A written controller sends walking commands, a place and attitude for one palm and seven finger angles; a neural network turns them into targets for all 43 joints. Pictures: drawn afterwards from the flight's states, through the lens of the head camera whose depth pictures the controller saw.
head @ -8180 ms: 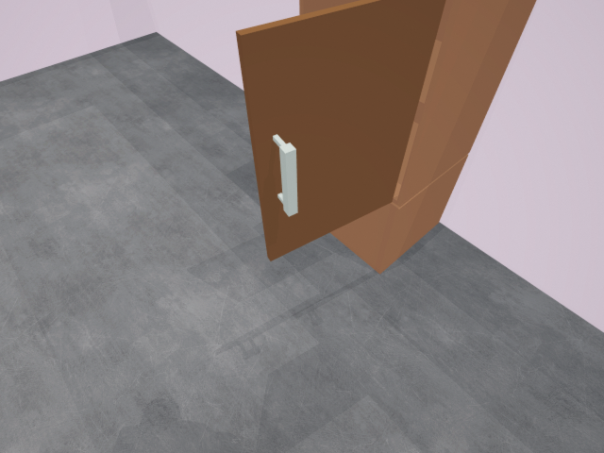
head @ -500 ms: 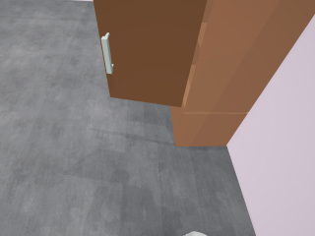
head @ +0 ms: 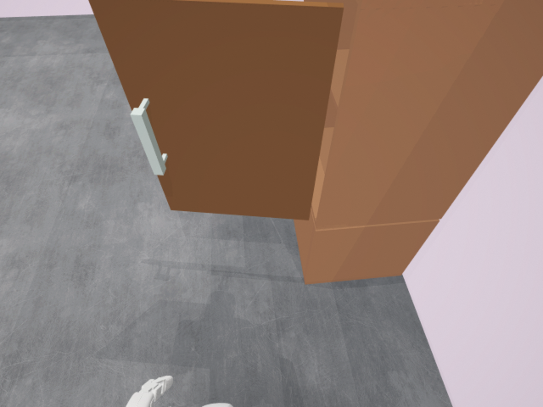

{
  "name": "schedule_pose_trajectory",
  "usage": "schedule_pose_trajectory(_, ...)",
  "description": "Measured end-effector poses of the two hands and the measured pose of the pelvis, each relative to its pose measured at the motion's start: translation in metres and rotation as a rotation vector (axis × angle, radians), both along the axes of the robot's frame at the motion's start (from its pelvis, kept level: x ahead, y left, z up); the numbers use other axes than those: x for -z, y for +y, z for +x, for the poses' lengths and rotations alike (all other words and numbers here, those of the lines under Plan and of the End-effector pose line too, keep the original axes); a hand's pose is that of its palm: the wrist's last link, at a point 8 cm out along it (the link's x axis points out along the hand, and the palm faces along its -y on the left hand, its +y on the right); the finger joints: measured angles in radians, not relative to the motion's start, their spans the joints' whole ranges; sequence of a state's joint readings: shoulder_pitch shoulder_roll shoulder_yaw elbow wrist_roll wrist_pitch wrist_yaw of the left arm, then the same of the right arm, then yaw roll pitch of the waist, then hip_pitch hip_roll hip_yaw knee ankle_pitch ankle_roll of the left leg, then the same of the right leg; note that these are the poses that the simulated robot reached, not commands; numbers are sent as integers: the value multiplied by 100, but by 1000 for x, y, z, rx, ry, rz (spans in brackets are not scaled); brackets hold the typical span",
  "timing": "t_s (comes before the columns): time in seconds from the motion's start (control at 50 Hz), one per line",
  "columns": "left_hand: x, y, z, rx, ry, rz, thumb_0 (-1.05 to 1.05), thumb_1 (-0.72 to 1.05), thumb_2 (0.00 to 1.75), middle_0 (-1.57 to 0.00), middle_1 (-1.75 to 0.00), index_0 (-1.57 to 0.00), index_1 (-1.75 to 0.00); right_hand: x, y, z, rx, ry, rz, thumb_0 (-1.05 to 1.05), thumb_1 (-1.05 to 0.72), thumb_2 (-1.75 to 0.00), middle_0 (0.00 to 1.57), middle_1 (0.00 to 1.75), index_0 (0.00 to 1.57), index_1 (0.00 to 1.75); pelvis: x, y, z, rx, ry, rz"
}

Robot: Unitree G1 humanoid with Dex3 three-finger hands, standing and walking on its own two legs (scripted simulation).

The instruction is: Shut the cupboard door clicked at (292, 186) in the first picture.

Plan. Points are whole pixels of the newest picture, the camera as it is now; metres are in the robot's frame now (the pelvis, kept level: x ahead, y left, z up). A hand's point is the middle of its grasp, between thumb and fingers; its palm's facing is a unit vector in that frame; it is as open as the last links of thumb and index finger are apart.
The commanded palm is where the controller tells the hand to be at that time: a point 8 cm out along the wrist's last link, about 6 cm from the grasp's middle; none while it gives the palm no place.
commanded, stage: take the last steps up to it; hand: left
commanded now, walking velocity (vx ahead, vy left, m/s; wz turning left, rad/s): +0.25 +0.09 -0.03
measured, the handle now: (152, 138) +0.66 +0.28 -0.02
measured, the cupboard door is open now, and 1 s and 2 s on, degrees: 79 79 79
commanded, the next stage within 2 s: come to a stop and stand still in 0.22 s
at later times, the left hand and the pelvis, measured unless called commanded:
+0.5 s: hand (129, 399) +0.16 +0.25 -0.17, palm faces +0.03 -0.98 -0.17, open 7.4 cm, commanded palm none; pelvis +0.15 +0.07 +0.01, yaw -3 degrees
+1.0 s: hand (154, 348) +0.24 +0.22 -0.16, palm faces -0.03 -0.98 -0.20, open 7.4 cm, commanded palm none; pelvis +0.16 +0.04 +0.01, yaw -3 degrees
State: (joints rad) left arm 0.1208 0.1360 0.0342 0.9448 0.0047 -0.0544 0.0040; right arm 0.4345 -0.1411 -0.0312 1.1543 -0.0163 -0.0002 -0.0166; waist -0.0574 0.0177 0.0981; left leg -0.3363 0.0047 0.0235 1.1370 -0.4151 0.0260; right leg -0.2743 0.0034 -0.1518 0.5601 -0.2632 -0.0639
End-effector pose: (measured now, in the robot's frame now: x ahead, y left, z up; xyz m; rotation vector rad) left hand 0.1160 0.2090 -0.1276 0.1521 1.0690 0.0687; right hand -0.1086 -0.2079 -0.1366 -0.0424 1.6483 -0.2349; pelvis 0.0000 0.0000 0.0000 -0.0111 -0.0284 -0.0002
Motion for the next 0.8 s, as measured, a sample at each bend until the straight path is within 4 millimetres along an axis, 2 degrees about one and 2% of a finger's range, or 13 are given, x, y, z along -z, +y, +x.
schedule_pose_trajectory(0.02,1,1,-7,-14,36,1,1,90,90,-20,-29,-20,-30,-2,-5,22,-13,-36,-10,1,-91,-90,20,30,20,30,-3,0,6,1,5,0)
schedule_pose_trajectory(0.08,-4,24,-19,-88,92,42,-2,95,90,-20,-30,-21,-30,-8,-14,91,-58,-157,-31,1,-91,-90,20,30,20,30,-12,1,26,3,23,5)
schedule_pose_trajectory(0.16,-5,47,-38,-117,208,61,-2,95,90,-20,-30,-20,-30,-14,-13,183,-117,-311,-46,1,-92,-90,19,30,20,30,-16,12,56,12,35,12)
schedule_pose_trajectory(0.28,6,73,-53,-176,358,34,0,92,90,-20,-29,-20,-30,-18,17,306,-210,-494,-56,0,-92,-90,19,30,20,30,-8,44,108,21,31,4)
schedule_pose_trajectory(0.34,19,85,-45,-170,416,26,0,92,90,-20,-29,-20,-30,-15,34,345,-231,-563,-74,0,-92,-90,19,30,20,30,3,59,128,36,24,8)
schedule_pose_trajectory(0.4,20,90,-18,-145,413,27,1,91,90,-20,-29,-20,-30,-17,49,357,-226,-561,-73,0,-91,-90,20,30,20,30,0,65,142,50,20,20)
schedule_pose_trajectory(0.46,17,89,19,-126,367,19,1,91,90,-20,-29,-20,-30,-15,60,354,-219,-505,-61,0,-91,-90,20,30,20,30,-5,69,151,47,20,17)
schedule_pose_trajectory(0.5,15,87,44,-107,329,15,1,91,90,-20,-29,-20,-30,-12,60,352,-187,-476,-65,-1,-93,-90,20,30,20,30,-6,70,155,51,22,14)
schedule_pose_trajectory(0.58,10,85,87,-62,263,32,1,91,90,-20,-29,-20,-30,-8,45,344,-144,-423,-83,-1,-93,-90,20,30,21,30,-6,65,161,61,27,8)
schedule_pose_trajectory(0.66,4,81,119,-39,197,72,1,91,90,-20,-29,-20,-30,-1,20,326,-107,-368,-101,-1,-93,-90,20,30,21,30,-3,53,163,65,32,11)
schedule_pose_trajectory(0.72,2,77,132,-16,155,110,1,91,90,-20,-29,-20,-30,7,-1,312,-70,-330,-108,0,-92,-90,20,30,21,30,2,41,164,72,40,23)
schedule_pose_trajectory(0.8,-6,68,137,1,146,122,1,91,90,-20,-29,-20,-30,3,-16,294,-45,-273,-117,0,-92,-90,20,30,20,30,-4,35,163,61,41,26)
